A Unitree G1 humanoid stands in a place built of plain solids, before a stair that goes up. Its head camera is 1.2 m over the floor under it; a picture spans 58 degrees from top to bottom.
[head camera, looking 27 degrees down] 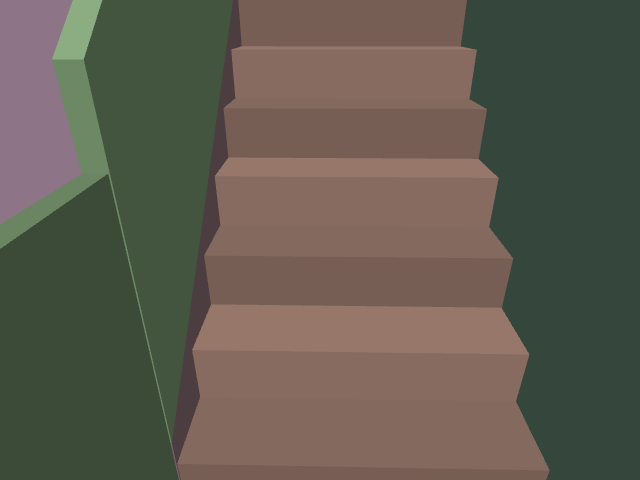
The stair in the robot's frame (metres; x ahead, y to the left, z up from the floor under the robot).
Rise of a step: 0.18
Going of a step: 0.22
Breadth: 0.95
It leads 1 degrees to the right of straight ahead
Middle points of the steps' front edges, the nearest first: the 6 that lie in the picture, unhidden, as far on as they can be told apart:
0.72 -0.11 0.18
0.94 -0.11 0.37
1.16 -0.12 0.55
1.39 -0.12 0.73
1.61 -0.12 0.91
1.83 -0.13 1.10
